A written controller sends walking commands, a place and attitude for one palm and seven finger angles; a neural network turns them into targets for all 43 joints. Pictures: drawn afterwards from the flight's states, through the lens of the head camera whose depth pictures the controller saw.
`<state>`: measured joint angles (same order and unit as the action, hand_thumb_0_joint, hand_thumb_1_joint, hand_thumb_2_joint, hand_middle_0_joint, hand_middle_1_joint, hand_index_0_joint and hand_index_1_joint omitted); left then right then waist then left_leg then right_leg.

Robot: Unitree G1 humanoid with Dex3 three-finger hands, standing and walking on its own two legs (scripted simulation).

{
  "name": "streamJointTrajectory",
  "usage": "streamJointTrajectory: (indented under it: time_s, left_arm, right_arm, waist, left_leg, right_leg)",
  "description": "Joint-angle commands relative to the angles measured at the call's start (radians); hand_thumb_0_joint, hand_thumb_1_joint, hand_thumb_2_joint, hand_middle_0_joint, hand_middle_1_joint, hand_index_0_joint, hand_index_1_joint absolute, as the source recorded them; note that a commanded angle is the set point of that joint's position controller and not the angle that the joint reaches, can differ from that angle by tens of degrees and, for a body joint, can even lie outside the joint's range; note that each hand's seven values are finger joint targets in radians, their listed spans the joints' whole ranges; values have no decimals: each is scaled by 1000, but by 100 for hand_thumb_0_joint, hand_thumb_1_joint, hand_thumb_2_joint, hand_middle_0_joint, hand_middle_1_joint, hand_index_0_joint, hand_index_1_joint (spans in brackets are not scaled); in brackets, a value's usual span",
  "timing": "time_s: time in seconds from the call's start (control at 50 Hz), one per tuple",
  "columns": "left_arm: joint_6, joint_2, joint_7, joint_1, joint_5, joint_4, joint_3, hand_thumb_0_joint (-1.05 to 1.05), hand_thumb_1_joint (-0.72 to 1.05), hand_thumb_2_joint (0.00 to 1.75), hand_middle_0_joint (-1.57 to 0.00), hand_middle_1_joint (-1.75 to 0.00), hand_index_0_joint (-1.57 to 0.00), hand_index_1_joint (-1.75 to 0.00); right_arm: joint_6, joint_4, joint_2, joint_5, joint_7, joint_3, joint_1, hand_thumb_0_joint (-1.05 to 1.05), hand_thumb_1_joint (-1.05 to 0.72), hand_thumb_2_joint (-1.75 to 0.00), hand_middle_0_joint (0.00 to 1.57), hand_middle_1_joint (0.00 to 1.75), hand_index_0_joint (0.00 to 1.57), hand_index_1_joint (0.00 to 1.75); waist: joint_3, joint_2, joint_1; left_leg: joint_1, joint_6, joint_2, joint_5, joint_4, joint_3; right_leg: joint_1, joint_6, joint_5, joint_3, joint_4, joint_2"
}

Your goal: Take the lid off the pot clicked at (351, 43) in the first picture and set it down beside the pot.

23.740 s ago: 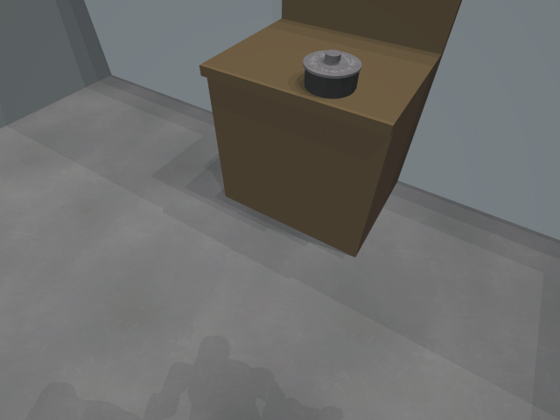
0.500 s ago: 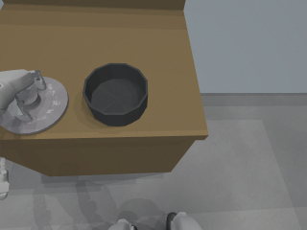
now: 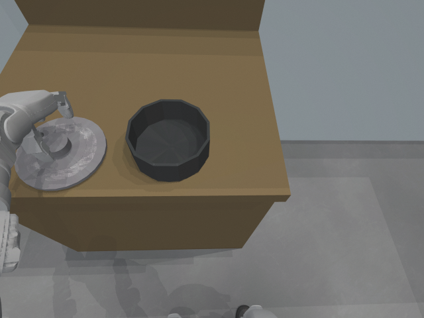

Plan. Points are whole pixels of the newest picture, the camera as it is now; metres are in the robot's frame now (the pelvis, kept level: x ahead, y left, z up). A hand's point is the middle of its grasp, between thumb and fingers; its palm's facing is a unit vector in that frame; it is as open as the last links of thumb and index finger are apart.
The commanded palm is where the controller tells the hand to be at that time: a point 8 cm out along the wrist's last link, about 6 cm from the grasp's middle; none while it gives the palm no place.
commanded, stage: raise the empty hand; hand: left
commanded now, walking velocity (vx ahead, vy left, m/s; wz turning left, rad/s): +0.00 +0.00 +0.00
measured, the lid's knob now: (57, 144) +0.46 +0.32 -0.01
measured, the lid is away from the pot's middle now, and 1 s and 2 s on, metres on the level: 0.24 0.24 0.24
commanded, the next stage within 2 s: draw the hand back to the body in 0.86 s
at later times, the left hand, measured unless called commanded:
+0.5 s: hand (22, 112) +0.45 +0.32 +0.10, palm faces -0.42 -0.09 -0.90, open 10.9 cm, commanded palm +0.47 +0.32 +0.17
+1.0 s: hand (8, 99) +0.45 +0.32 +0.13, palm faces -0.40 -0.09 -0.91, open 10.9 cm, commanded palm +0.45 +0.32 +0.19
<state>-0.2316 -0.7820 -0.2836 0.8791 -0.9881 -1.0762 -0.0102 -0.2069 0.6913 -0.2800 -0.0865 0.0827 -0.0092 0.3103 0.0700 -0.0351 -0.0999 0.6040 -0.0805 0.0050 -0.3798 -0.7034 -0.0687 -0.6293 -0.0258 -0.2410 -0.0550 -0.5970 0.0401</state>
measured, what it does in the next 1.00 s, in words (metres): stands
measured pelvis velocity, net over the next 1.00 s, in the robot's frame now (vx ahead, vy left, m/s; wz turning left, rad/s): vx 0.02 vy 0.00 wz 0.03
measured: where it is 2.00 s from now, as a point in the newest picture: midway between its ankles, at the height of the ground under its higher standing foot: outside the picture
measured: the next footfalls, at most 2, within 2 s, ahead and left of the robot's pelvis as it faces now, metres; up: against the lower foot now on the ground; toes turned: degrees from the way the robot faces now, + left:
none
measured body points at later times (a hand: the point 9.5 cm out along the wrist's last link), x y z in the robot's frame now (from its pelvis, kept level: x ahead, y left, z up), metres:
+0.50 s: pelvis +0.01 +0.00 +0.01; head +0.10 +0.00 +0.45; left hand +0.47 +0.32 +0.15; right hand +0.04 -0.29 -0.11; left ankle -0.03 +0.06 -0.72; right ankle +0.02 -0.16 -0.72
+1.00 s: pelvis +0.02 +0.00 +0.02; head +0.09 +0.00 +0.46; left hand +0.47 +0.33 +0.19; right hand +0.09 -0.27 -0.11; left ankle -0.03 +0.06 -0.72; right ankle +0.02 -0.16 -0.72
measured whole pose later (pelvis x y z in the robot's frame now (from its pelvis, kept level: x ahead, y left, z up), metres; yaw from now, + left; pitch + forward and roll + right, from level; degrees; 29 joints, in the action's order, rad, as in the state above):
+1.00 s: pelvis +0.02 +0.00 +0.02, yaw +1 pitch +11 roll -2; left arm -0.18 -0.80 -0.41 0.94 -0.93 -0.99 0.02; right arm -0.21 0.68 -0.29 -0.09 0.06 -0.01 0.26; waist 0.04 -0.04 -0.07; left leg 0.40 -0.08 0.03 -0.32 -0.52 -0.05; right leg -0.42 -0.03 -0.19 -0.07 -0.43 0.05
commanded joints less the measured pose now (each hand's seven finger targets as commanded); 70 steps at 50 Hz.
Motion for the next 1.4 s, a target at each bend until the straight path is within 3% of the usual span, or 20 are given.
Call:
streamJointTrajectory:
  time_s: [0.0, 0.1, 0.18, 0.24, 0.28, 0.36, 0.38, 0.44, 0.48, 0.62, 0.64, 0.74, 0.8, 0.92, 1.06, 1.18, 1.24, 1.28, 1.36, 1.38]
  left_arm:
    - [6, -382, 28, 444, 19, 217, -120, 0, 12, 37, -27, -100, -27, -100]
    - [22, -314, 4, 431, 32, 157, -55, 0, 12, 37, -27, -100, -27, -100]
    - [7, -426, -3, 439, 25, 228, -148, 0, 12, 37, -27, -100, -27, -100]
    - [11, -328, -19, 426, 44, 221, -81, 0, 12, 37, -27, -100, -27, -100]
    - [13, -381, -22, 423, 49, 228, -117, 0, 12, 37, -27, -100, -27, -100]
    - [19, -336, -33, 436, 52, 222, -73, 0, 12, 37, -27, -100, -27, -100]
    - [22, -361, -34, 421, 54, 192, -93, 0, 12, 37, -27, -100, -27, -100]
    - [18, -427, -34, 466, 50, 269, -136, 0, 12, 37, -27, -100, -27, -100]
    - [22, -360, -43, 440, 57, 238, -90, 0, 12, 37, -27, -100, -27, -100]
    - [38, -391, -64, 481, 65, 244, -97, 0, 12, 37, -27, -100, -27, -100]
    - [33, -399, -67, 519, 65, 296, -99, 0, 12, 37, -27, -100, -27, -100]
    - [40, -376, -81, 508, 74, 280, -86, 0, 12, 37, -27, -100, -27, -100]
    - [48, -295, -89, 472, 74, 249, -34, 0, 12, 37, -27, -100, -27, -100]
    - [52, -320, -88, 516, 75, 274, -47, 0, 12, 37, -27, -100, -27, -100]
    - [33, -372, -66, 398, 76, 372, -131, 0, 12, 37, -27, -100, -27, -100]
    - [54, -305, -65, 356, 96, 439, -93, 0, 12, 37, -27, -100, -27, -100]
    - [52, -345, -56, 332, 103, 528, -136, 0, 12, 37, -27, -100, -27, -100]
    - [59, -351, -50, 243, 113, 526, -167, 0, 12, 37, -27, -100, -27, -100]
    - [84, -257, -61, 160, 134, 533, -100, 0, 12, 37, -27, -100, -27, -100]
    - [85, -278, -62, 193, 132, 605, -113, 0, 12, 37, -27, -100, -27, -100]
  right_arm:
    - [21, -50, -191, 9, 16, 58, 127, 0, -90, -90, 20, 30, 20, 30]
    - [24, -52, -194, 3, 16, 54, 121, 0, -90, -90, 20, 30, 20, 30]
    - [26, -64, -189, 6, 22, 57, 119, 0, -90, -90, 20, 30, 20, 30]
    - [24, -57, -185, 4, 16, 61, 107, 0, -90, -90, 20, 30, 20, 30]
    - [20, -56, -192, 3, 11, 59, 103, 0, -90, -90, 20, 30, 20, 30]
    - [16, -58, -188, 4, 8, 59, 89, 0, -90, -90, 20, 30, 20, 30]
    - [17, -57, -191, -1, 9, 56, 92, 0, -90, -90, 20, 30, 20, 30]
    - [16, -68, -192, 5, 11, 58, 78, 0, -90, -90, 20, 30, 20, 30]
    - [19, -65, -185, 4, 8, 56, 71, 0, -90, -90, 20, 30, 20, 30]
    - [19, -68, -191, -1, 4, 55, 56, 0, -90, -90, 20, 30, 20, 30]
    - [17, -69, -193, 0, 6, 56, 45, 0, -90, -90, 20, 30, 20, 30]
    - [19, -72, -189, -1, 1, 54, 32, 0, -90, -90, 20, 30, 20, 30]
    - [18, -73, -180, 2, -7, 57, 29, 0, -90, -90, 20, 30, 20, 30]
    - [11, -74, -187, 3, -9, 54, 24, 0, -90, -90, 20, 30, 20, 30]
    - [12, -117, -174, 14, -25, 58, -11, 0, -90, -90, 20, 30, 20, 30]
    - [7, -138, -167, 10, -38, 56, -47, 0, -90, -90, 20, 30, 20, 30]
    - [16, -153, -168, 12, -38, 55, -66, 0, -90, -90, 20, 30, 20, 30]
    - [23, -156, -162, 13, -43, 53, -70, 0, -90, -90, 20, 30, 20, 30]
    - [27, -166, -159, 7, -54, 49, -102, 0, -90, -90, 20, 30, 20, 30]
    - [25, -170, -160, 7, -58, 51, -107, 0, -90, -90, 20, 30, 20, 30]
  waist:
    - [442, -110, 2]
    - [370, -68, -11]
    - [460, -110, 9]
    - [409, -116, 2]
    - [406, -82, 10]
    - [385, -101, -1]
    - [359, -64, 3]
    - [438, -109, 13]
    - [401, -105, 6]
    - [390, -65, 10]
    - [416, -112, 13]
    - [397, -97, 16]
    - [362, -95, 10]
    - [374, -53, 13]
    - [427, -112, 46]
    - [369, -82, 43]
    - [394, -119, 55]
    - [397, -81, 66]
    - [306, -60, 60]
    - [330, -67, 64]
  left_leg:
    - [-360, 37, -14, 563, 75, 94]
    - [-333, 33, -13, 522, 96, 86]
    - [-393, 34, -8, 632, 97, 95]
    - [-414, 37, -17, 672, 110, 94]
    - [-397, 29, -14, 638, 117, 92]
    - [-408, 28, -11, 634, 134, 88]
    - [-386, 23, -9, 598, 138, 87]
    - [-412, 20, -3, 647, 146, 87]
    - [-432, 24, -9, 668, 147, 91]
    - [-415, 12, -4, 617, 168, 87]
    - [-447, 17, -8, 677, 169, 92]
    - [-463, 21, -12, 710, 177, 101]
    - [-486, 29, -14, 732, 175, 107]
    - [-469, 24, -13, 679, 192, 106]
    - [-518, 33, -12, 794, 194, 122]
    - [-503, 29, -13, 704, 230, 125]
    - [-536, 34, -12, 749, 233, 131]
    - [-541, 29, -14, 765, 233, 132]
    - [-500, 29, -16, 706, 251, 126]
    - [-519, 31, -18, 703, 255, 131]
  right_leg:
    - [149, 75, 232, -15, 36, -65]
    - [141, 71, 220, -17, 58, -65]
    - [224, 73, 296, -10, 61, -61]
    - [196, 72, 297, -18, 81, -60]
    - [231, 70, 303, -13, 88, -59]
    - [238, 70, 309, -13, 106, -59]
    - [243, 69, 298, -13, 110, -59]
    - [313, 74, 362, -3, 108, -53]
    - [284, 69, 345, -11, 119, -55]
    - [331, 68, 357, -8, 135, -51]
    - [334, 71, 380, -6, 134, -48]
    - [340, 70, 382, -11, 146, -48]
    - [296, 67, 348, -20, 154, -54]
    - [322, 67, 342, -16, 158, -52]
    - [379, 70, 380, -11, 155, -44]
    - [374, 69, 327, -16, 179, -40]
    - [399, 74, 345, -13, 181, -35]
    - [425, 69, 360, -14, 182, -35]
    - [410, 66, 337, -18, 195, -34]
    - [415, 67, 332, -18, 197, -33]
